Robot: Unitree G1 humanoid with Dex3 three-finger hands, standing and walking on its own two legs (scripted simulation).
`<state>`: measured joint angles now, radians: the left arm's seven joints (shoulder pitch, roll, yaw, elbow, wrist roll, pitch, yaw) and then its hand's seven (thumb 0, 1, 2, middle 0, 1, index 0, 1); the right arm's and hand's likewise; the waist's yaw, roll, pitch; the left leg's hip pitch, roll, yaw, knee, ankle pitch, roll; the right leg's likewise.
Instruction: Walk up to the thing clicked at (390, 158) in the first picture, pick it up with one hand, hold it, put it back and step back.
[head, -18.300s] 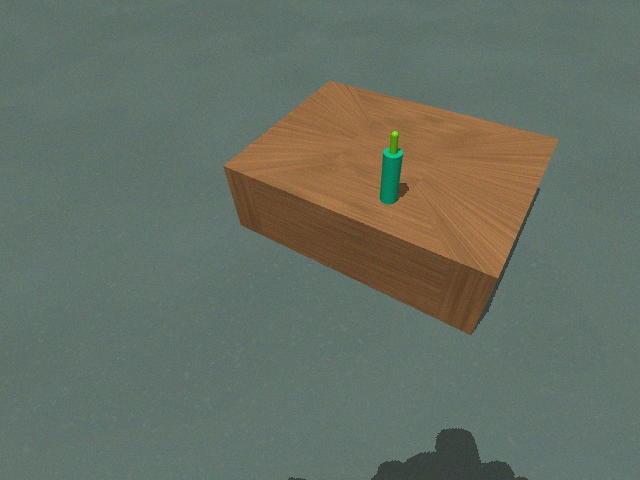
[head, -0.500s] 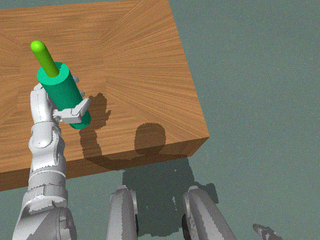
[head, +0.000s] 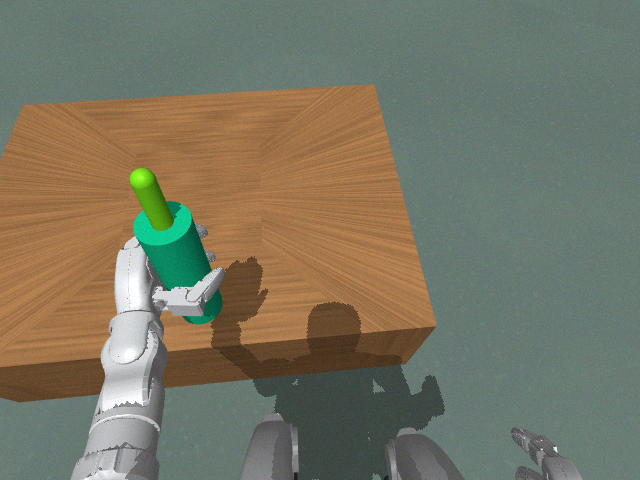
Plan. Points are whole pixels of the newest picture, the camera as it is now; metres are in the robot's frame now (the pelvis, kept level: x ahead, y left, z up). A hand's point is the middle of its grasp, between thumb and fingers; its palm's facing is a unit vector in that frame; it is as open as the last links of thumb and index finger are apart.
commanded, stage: lift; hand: left
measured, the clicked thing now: (177, 253) +0.38 +0.20 +0.04
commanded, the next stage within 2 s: hold in 0.70 s
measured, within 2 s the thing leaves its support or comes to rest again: neither
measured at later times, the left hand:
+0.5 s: hand (198, 257) +0.37 +0.17 +0.06, palm faces +0.11 -0.99 -0.01, open 8.2 cm
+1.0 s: hand (187, 258) +0.35 +0.17 +0.08, palm faces +0.13 -0.99 -0.01, open 8.2 cm
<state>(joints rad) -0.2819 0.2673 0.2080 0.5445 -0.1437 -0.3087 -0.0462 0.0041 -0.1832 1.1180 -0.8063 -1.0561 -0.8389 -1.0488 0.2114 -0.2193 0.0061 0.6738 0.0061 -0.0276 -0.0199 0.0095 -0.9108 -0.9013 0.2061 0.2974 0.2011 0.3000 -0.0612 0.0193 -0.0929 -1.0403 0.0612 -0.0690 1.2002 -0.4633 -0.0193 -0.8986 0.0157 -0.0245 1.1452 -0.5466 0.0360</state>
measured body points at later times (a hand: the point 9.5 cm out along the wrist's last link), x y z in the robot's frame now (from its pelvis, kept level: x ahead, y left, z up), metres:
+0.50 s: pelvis +0.02 -0.01 +0.03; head +0.09 +0.01 +0.48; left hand +0.36 +0.22 +0.06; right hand +0.14 -0.25 -0.08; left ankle +0.06 +0.12 -0.64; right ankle +0.01 -0.15 -0.64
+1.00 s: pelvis +0.02 -0.01 +0.05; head +0.07 +0.01 +0.50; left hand +0.34 +0.22 +0.09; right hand +0.14 -0.25 -0.06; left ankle +0.06 +0.12 -0.64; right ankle +0.01 -0.15 -0.64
